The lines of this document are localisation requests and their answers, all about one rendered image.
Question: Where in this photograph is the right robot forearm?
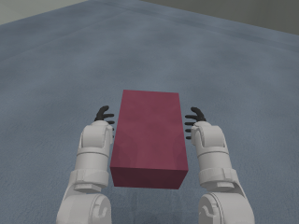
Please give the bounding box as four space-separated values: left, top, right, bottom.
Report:
191 120 255 221

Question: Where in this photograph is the carton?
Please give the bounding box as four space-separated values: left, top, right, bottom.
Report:
109 90 189 189

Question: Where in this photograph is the right robot upper arm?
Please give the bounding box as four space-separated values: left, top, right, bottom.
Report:
198 192 255 224

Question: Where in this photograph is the left robot upper arm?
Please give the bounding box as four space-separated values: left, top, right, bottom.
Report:
56 193 112 224

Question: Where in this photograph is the right robot hand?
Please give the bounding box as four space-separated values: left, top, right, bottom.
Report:
184 106 206 140

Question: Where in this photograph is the left robot hand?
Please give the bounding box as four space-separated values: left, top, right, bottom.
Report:
94 105 115 138

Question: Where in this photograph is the left robot forearm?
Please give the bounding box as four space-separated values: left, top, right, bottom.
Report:
56 120 113 224

